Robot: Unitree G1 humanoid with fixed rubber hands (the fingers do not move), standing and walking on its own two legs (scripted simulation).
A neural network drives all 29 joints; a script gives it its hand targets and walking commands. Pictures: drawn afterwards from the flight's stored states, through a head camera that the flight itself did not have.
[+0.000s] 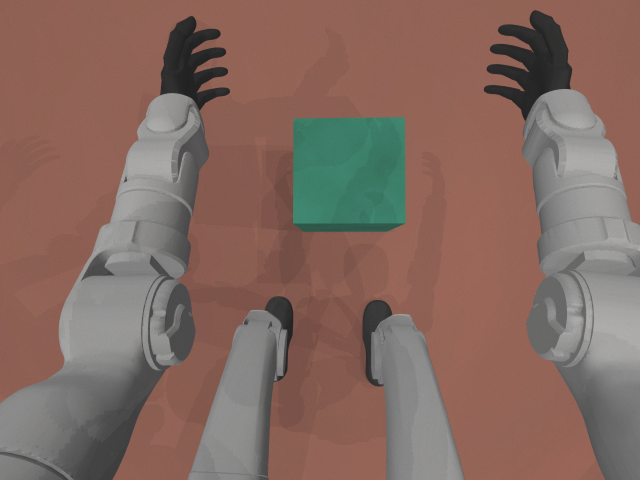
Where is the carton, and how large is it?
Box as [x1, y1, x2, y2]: [293, 117, 405, 231]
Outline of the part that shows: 404,117 294,118 293,223 303,231 386,231 404,223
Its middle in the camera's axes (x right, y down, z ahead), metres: +0.06 -0.13 +0.85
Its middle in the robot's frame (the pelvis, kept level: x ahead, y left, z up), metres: +0.51 -0.02 -0.52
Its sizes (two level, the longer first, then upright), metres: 0.210 0.200 0.250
